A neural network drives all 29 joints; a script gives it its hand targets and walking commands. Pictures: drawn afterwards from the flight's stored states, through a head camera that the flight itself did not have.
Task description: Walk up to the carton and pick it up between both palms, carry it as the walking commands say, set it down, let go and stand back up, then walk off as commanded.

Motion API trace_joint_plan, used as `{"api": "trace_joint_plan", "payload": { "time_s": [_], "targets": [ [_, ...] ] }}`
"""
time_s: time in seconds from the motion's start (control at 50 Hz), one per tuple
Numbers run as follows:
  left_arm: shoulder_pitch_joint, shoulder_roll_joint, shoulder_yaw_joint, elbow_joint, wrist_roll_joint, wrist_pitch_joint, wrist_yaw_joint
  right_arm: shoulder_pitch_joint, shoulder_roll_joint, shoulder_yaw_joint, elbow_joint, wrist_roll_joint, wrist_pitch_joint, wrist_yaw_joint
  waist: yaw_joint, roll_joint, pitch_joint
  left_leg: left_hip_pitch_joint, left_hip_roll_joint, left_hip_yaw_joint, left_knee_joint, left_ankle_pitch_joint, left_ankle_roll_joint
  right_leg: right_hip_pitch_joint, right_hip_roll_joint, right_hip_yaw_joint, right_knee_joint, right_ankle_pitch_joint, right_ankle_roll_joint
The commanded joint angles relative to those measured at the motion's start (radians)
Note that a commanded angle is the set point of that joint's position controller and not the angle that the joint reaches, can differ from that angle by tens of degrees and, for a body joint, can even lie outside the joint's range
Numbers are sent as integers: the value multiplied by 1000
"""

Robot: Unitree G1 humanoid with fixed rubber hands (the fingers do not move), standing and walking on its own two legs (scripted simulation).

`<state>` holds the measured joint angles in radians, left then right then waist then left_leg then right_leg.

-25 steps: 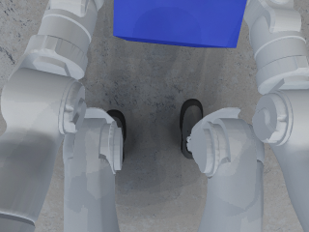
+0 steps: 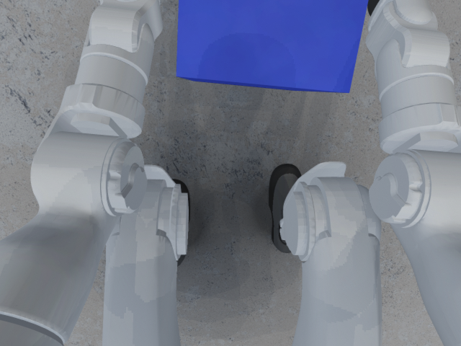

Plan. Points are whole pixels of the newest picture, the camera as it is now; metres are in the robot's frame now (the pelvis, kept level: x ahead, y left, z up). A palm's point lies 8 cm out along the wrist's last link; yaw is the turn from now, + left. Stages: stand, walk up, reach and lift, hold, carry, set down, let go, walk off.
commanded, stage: reach and lift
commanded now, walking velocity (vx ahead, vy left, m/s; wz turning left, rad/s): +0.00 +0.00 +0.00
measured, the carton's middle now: (259, 10) +0.52 -0.05 -0.24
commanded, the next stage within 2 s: none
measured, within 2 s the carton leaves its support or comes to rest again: leaves its support in 0.16 s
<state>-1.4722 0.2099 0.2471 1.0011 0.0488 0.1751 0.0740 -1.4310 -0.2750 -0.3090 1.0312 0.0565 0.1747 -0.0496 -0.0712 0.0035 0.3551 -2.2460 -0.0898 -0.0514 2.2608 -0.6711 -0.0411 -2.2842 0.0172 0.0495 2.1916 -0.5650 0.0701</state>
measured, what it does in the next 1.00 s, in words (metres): rises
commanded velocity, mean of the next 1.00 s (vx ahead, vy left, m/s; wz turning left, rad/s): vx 0.00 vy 0.00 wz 0.00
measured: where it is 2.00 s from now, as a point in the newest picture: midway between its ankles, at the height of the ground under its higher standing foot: (229, 229)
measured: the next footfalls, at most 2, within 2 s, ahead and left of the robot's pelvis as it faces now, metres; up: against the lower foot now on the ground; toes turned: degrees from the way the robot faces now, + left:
none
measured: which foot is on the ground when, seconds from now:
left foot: down 0.00-1.00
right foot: down 0.00-1.00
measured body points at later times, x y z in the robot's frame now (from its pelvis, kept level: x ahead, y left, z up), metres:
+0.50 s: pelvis -0.01 -0.01 +0.02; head +0.34 -0.02 +0.29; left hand +0.57 +0.10 -0.11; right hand +0.53 -0.19 -0.12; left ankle +0.09 +0.12 -0.33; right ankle +0.12 -0.14 -0.33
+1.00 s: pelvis +0.00 -0.01 +0.06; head +0.34 -0.01 +0.36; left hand +0.57 +0.10 -0.06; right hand +0.53 -0.19 -0.06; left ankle +0.09 +0.12 -0.33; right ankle +0.12 -0.14 -0.33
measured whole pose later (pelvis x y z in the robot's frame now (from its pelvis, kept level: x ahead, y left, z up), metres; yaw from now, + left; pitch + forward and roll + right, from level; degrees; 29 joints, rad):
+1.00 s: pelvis +0.00 -0.01 +0.06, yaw +1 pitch +47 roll -1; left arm -1.32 0.12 0.34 0.81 0.12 0.32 0.10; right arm -1.22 -0.07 -0.47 0.66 -0.14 0.35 -0.10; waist -0.07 0.04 0.04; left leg -2.21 -0.14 -0.08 2.00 -0.60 -0.07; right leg -2.25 0.07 0.08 1.96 -0.52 0.09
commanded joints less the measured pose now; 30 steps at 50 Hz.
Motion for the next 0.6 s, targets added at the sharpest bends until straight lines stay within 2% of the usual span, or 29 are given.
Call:
{"api": "trace_joint_plan", "payload": {
  "time_s": [0.0, 0.14, 0.26, 0.32, 0.42, 0.5, 0.58],
  "targets": [
    [-428, -905, -317, -63, -72, 3, -241, -533, 926, 303, -186, 83, -18, 261, -13, 107, -1101, 471, -52, 103, -204, 440, 27, 540, 90, -138, -95, 430, -46],
    [-536, -951, -410, -198, -141, 0, -213, -603, 941, 353, -298, 112, -13, 237, -53, 126, -1378, 623, -61, 106, -200, 527, 14, 652, 93, -158, -102, 509, -37],
    [-616, -973, -415, -219, -155, 16, -205, -597, 972, 323, -286, 49, 27, 225, -93, 130, -1412, 620, -75, 121, -237, 435, 9, 677, 93, -174, -146, 425, -37],
    [-598, -994, -373, -171, -133, 36, -208, -610, 986, 311, -292, 14, 49, 230, -91, 113, -1389, 586, -83, 127, -264, 371, 12, 675, 92, -182, -175, 366, -37],
    [-536, -1028, -291, -95, -84, 71, -220, -664, 1011, 328, -344, -6, 76, 239, -65, 53, -1396, 525, -92, 134, -299, 317, 22, 710, 94, -185, -219, 331, -29],
    [-535, -1038, -271, -111, -64, 83, -229, -674, 1039, 350, -377, -4, 91, 238, -50, 16, -1454, 503, -95, 142, -317, 324, 26, 771, 98, -181, -244, 366, -21],
    [-544, -1035, -277, -141, -55, 86, -233, -642, 1072, 353, -372, -10, 105, 235, -38, 10, -1484, 496, -95, 151, -336, 340, 25, 797, 103, -176, -267, 398, -18]
  ]
}}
